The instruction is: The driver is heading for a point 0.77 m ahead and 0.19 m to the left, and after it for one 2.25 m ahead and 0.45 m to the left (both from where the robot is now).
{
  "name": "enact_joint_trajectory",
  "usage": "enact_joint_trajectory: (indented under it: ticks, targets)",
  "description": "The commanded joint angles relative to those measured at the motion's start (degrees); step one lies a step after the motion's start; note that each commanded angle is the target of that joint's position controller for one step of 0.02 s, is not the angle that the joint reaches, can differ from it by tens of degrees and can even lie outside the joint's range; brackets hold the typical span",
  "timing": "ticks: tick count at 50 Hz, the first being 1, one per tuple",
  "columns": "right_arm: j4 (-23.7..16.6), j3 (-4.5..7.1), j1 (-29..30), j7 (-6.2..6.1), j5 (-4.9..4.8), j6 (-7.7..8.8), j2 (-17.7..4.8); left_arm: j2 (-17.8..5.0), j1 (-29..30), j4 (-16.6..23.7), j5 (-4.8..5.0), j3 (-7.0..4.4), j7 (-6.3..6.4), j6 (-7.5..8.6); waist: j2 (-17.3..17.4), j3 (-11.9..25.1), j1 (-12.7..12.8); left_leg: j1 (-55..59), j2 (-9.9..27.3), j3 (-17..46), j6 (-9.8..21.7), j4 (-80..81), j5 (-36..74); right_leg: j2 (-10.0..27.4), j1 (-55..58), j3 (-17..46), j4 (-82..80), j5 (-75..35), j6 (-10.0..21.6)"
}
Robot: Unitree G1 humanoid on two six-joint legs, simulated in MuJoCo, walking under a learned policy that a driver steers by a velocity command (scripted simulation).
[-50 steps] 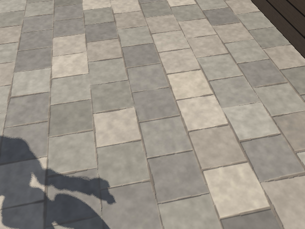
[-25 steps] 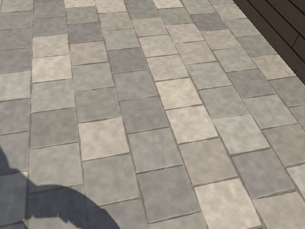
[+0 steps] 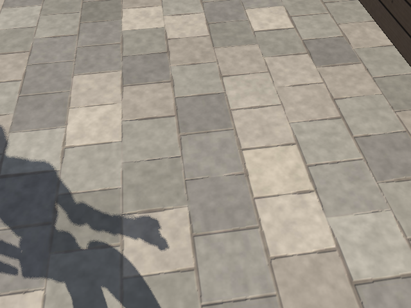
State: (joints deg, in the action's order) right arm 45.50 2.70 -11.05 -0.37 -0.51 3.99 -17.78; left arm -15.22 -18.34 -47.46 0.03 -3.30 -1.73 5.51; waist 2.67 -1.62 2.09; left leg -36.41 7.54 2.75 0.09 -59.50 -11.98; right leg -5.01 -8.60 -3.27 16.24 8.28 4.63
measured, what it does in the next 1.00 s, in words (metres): walks ahead: left foot, then right foot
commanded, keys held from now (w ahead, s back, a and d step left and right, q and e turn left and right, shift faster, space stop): w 0.72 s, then w+q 0.28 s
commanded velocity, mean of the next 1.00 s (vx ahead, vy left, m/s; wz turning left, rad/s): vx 0.50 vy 0.00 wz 0.07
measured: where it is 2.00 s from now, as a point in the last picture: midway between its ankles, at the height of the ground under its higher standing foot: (212, 208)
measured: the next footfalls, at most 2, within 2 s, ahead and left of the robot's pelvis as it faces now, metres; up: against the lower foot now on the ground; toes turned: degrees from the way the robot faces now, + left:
left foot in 0.28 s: +0.35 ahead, +0.16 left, +0.00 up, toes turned +2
right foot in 0.82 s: +0.65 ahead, -0.09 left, +0.00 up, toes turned -1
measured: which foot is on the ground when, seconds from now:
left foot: up 0.00-0.26, down 0.28-0.84, up 0.86-1.00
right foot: down 0.00-0.30, up 0.32-0.80, down 0.82-1.00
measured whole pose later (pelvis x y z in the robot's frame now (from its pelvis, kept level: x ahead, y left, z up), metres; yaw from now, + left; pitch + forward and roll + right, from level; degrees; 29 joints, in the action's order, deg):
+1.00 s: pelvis +0.57 +0.01 +0.00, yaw +5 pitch +1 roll -1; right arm 49.1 3.7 -16.8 -0.5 -1.9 2.7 -17.3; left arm -14.7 -12.0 -48.6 -0.6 -3.1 -1.2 5.7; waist 2.9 -1.9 0.6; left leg -29.9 4.7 3.1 1.4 -65.0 -17.7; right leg -0.7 -13.5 -6.7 22.4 9.6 2.6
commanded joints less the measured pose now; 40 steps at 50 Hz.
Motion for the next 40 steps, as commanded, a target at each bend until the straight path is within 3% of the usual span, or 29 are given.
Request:
enact_joint_trajectory:
  ticks: [1,4,7,9,12,13,14,15,16,17,18,19,20,22,24,27,30,35,38,39,40]
  targets:
    - [-3.3,0.26,-0.1,0.08,0.58,0.15,-2.1,-8.0,3.9,3.5,0.23,-1.56,0.72,1.2,-4.8,-1.7,-2.3,-1.6,1.8,0.8,-1.3,8.9,9.8,15.3,-3.5,10.8,-11.1,-7.2,9.7]
    - [-4.9,-0.44,6.7,0.88,0.33,1.03,-0.9,-9.4,0.7,2.1,0.72,-1.68,1.19,0.66,-4.3,-2.4,0.6,1.8,-0.7,-1.7,-1.1,21.0,18.6,13.8,-2.7,7.2,-10.8,-8.1,7.7]
    - [-6.9,-0.58,11.7,1.78,-0.32,1.42,-1.3,-10.4,-3.1,0.0,1.22,-1.79,1.31,-0.14,-4.5,-3.0,2.5,1.1,-1.9,-1.7,-0.4,26.4,19.2,16.2,3.3,7.8,-8.8,-7.5,7.5]
    - [-8.3,-0.39,13.7,2.47,-0.4,1.64,-2.1,-10.6,-4.3,-1.1,1.3,-1.89,1.51,-0.96,-4.9,-3.0,2.4,-0.4,-2.4,-1.2,0.9,28.9,15.4,18.3,8.6,8.6,-6.2,-9.7,6.7]
    - [-8.1,0.44,10.0,2.96,-0.33,1.89,-4.3,-11.8,-3.4,-1.7,1.21,-2.23,1.9,-2.08,-6.9,0.0,-0.7,6.2,-4.8,-2.9,3.4,31.0,8.2,19.4,13.2,8.7,0.5,-22.5,4.9]
    - [-6.3,1.48,3.4,2.73,-0.25,1.92,-6.0,-11.7,-2.2,-1.5,1.07,-2.08,1.99,-2.48,-6.8,4.1,-4.5,15.3,-6.7,-4.8,4.9,32.5,8.1,17.2,12.3,6.7,8.5,-31.3,3.6]
    - [-3.7,2.89,-6.3,2.16,0.02,1.82,-9.1,-9.9,-2.3,-0.9,0.4,-1.21,2.18,-2.59,-5.3,11.4,-8.5,30.8,-4.4,-2.7,7.2,30.6,9.9,14.2,5.7,4.4,21.1,-29.2,1.8]
    - [-2.7,4.31,-13.4,1.81,1.26,1.48,-14.9,-3.8,-8.4,0.8,0.08,0.73,1.76,-1.6,5.7,21.1,-7.7,55.4,10.6,20.6,15.6,30.4,3.6,6.5,-17.7,0.9,44.1,-9.8,-2.5]
    - [-1.8,3.65,-15.7,1.95,0.27,1.1,-12.0,-3.3,-8.7,-0.3,0.36,1.15,1.51,-0.4,12.3,25.6,-8.4,60.7,15.3,38.9,18.8,39.9,-4.1,1.4,-28.5,7.4,54.9,23.7,-3.4]
    - [-2.2,2.38,-12.5,1.92,-0.02,1.05,-8.5,-9.2,-3.9,1.0,1.99,-0.42,1.09,0.49,7.8,17.8,-8.7,55.2,13.7,33.7,16.1,41.8,-9.0,5.1,-34.4,10.5,59.5,22.5,-2.4]
    - [-3.1,1.9,-8.1,1.76,0.12,0.96,-7.2,-9.6,0.8,2.5,2.62,-0.45,1.03,0.89,4.4,10.9,-7.3,46.7,11.7,25.8,14.4,42.9,-6.5,8.2,-35.3,8.4,58.2,17.6,-1.8]
    - [-3.4,1.5,-4.5,1.9,0.57,1.05,-5.8,-9.0,3.2,2.9,1.74,-0.43,1.24,0.85,0.8,6.0,-5.6,38.3,9.4,20.1,13.7,45.0,-1.5,10.4,-33.6,7.3,54.3,13.1,-1.9]
    - [-3.7,1.04,-2.3,2.0,1.04,1.44,-4.2,-8.5,2.7,2.6,1.04,-0.77,1.44,0.28,1.5,4.3,-3.5,33.0,7.4,16.3,12.9,46.8,2.8,12.3,-30.1,7.7,50.8,9.9,-2.1]
    - [-3.4,1.09,-1.1,2.24,0.98,2.05,-3.9,-6.2,0.1,1.5,0.74,-0.42,1.54,-1.07,2.4,3.7,-1.5,27.7,5.5,11.9,13.4,49.9,7.5,13.0,-25.5,7.3,48.4,7.0,-3.2]
    - [-2.4,1.45,-1.9,2.09,0.71,2.57,-5.0,-5.3,1.4,1.9,0.44,-0.26,1.83,-1.88,1.5,2.1,-0.9,26.1,5.1,8.4,14.1,51.8,11.7,13.4,-27.0,6.9,44.7,3.9,-4.4]
    - [-0.7,1.77,-4.4,1.28,0.56,2.23,-6.1,-4.8,7.5,3.8,-0.03,-0.08,1.81,-1.7,0.2,0.2,-2.4,27.7,4.1,4.6,13.4,53.0,14.5,13.4,-30.4,6.5,34.4,-5.1,-5.6]
    - [0.5,1.91,-6.7,0.68,0.15,1.72,-7.0,-3.5,13.5,5.1,0.21,0.49,1.15,-0.97,0.4,-1.0,-4.5,28.3,2.4,1.0,11.7,53.4,13.7,11.6,-27.9,4.7,23.1,-13.4,-5.5]
    - [3.6,2.32,-11.7,0.31,-0.46,0.41,-8.0,-3.9,21.2,7.9,0.88,0.72,-0.3,-0.21,0.4,-2.9,-6.8,36.6,5.8,1.6,11.3,50.7,13.4,9.8,-29.0,4.4,14.7,-12.5,-4.0]
    - [4.5,2.71,-11.8,-0.1,-0.77,-0.53,-8.5,-5.6,20.4,8.4,0.75,0.16,-0.96,0.33,1.3,-2.0,-4.8,40.6,7.7,3.6,10.0,46.0,20.0,8.6,-25.5,4.6,12.0,-6.2,-2.0]
    - [4.4,2.85,-10.8,-0.2,-0.81,-0.8,-9.1,-6.8,17.2,7.6,0.66,-0.41,-0.88,0.55,2.1,-0.2,-2.7,40.5,7.1,3.7,9.4,42.4,27.0,7.2,-20.2,3.4,11.1,-4.3,-1.2]
    - [4.1,2.62,-9.7,-0.26,-0.69,-1.1,-8.7,-8.8,9.8,5.4,0.55,-1.62,-0.5,0.71,1.5,4.3,1.4,38.4,4.5,2.1,8.1,34.2,33.4,5.7,-9.4,2.0,9.5,-5.0,0.1]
